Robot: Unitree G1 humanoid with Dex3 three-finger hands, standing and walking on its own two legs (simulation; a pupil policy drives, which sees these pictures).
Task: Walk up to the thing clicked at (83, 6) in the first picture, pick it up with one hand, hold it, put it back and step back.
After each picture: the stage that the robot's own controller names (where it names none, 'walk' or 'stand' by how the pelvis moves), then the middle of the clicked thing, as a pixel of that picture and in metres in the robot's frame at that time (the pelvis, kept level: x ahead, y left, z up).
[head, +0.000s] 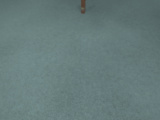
stand; (83, 5) +2.25 -0.03 -0.65
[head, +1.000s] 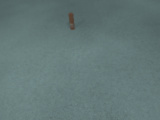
walk; (71, 21) +2.11 +0.25 -0.62
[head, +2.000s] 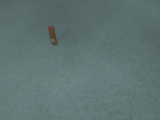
walk; (52, 35) +1.48 +0.42 -0.64
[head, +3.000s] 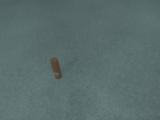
walk; (56, 68) +1.01 +0.32 -0.65
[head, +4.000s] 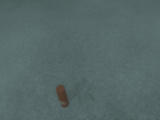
walk; (62, 97) +0.67 +0.22 -0.64
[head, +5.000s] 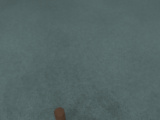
walk; (60, 119) +0.46 +0.16 -0.63
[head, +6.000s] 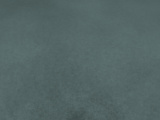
stand; out of the picture +0.40 +0.15 -0.65
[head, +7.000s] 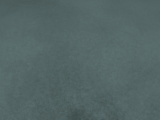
stand; out of the picture +0.41 +0.16 -0.65
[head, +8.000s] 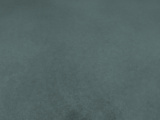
stand; out of the picture +0.42 +0.17 -0.66
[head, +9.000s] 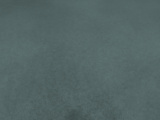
stand; out of the picture +0.41 +0.18 -0.66
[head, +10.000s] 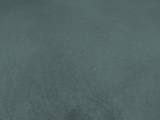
stand; out of the picture +0.40 +0.18 -0.66
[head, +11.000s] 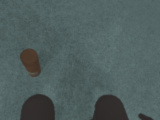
go down; (32, 64) +0.46 +0.20 -0.35
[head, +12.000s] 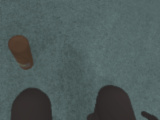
go down; (23, 55) +0.47 +0.21 -0.27
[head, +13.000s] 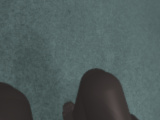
close in; out of the picture +0.46 +0.26 -0.16
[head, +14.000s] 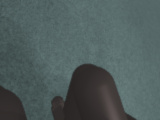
close; out of the picture +0.46 +0.27 -0.16
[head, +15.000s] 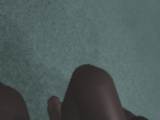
lift; out of the picture +0.43 +0.26 -0.17
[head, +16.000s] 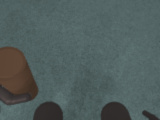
lift; (20, 80) +0.33 +0.19 +0.02
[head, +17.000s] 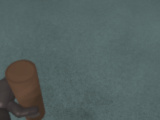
hold; (29, 96) +0.30 +0.17 +0.04
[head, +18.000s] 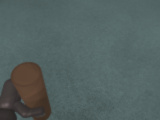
hold; (35, 96) +0.30 +0.15 +0.05
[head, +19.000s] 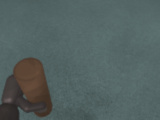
crouch; (37, 92) +0.31 +0.15 +0.03
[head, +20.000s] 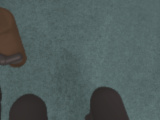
crouch; (9, 44) +0.46 +0.18 -0.04
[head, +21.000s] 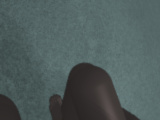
lower; out of the picture +0.44 +0.27 -0.17
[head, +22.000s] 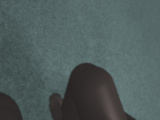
lower; out of the picture +0.45 +0.27 -0.16
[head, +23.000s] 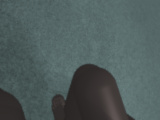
lower; out of the picture +0.44 +0.27 -0.16
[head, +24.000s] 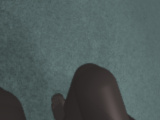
lower; out of the picture +0.43 +0.28 -0.17
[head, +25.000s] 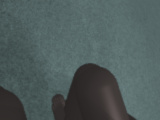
loosen; out of the picture +0.43 +0.26 -0.16
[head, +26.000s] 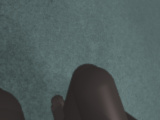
withdraw; out of the picture +0.43 +0.26 -0.17
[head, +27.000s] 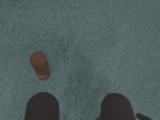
walk; (41, 68) +0.46 +0.19 -0.33
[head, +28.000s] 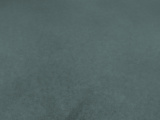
stand; out of the picture +0.39 +0.15 -0.59
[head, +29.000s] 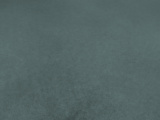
stand; out of the picture +0.40 +0.16 -0.60
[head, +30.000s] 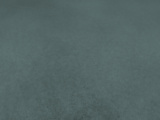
stand; out of the picture +0.40 +0.14 -0.64
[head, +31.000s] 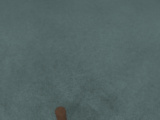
walk; (61, 117) +0.43 +0.12 -0.63
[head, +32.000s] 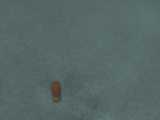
walk; (56, 92) +0.58 +0.14 -0.64
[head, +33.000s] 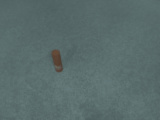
walk; (57, 61) +0.88 +0.25 -0.62
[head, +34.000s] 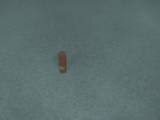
stand; (62, 62) +1.02 +0.16 -0.64
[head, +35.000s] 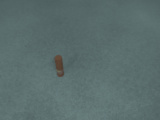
stand; (59, 66) +1.02 +0.21 -0.66
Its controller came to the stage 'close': yes
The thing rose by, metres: 0.69
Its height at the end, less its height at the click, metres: +0.00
